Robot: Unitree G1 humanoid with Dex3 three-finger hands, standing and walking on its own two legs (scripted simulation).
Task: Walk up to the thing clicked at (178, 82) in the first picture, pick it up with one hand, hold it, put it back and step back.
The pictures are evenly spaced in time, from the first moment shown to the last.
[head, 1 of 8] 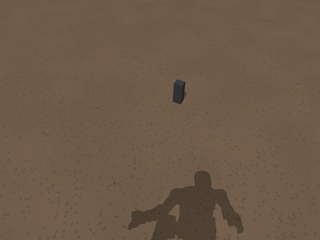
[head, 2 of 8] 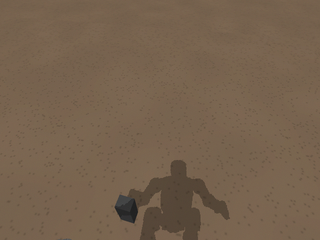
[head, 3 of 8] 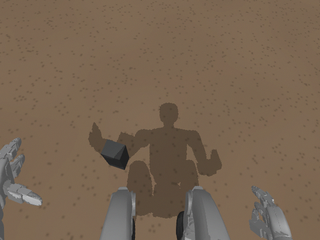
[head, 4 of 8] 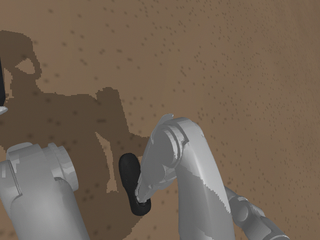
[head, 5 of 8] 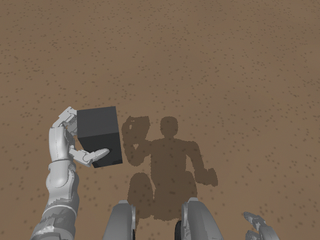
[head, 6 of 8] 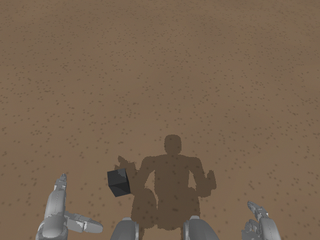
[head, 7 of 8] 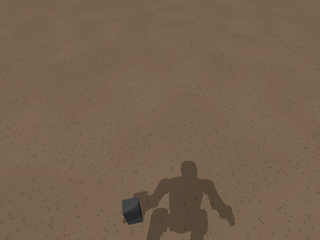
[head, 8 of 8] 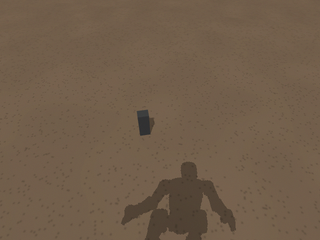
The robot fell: no
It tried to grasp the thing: yes
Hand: left
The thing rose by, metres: 0.64
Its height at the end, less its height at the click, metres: +0.00
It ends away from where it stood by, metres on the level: 0.01
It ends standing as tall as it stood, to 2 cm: yes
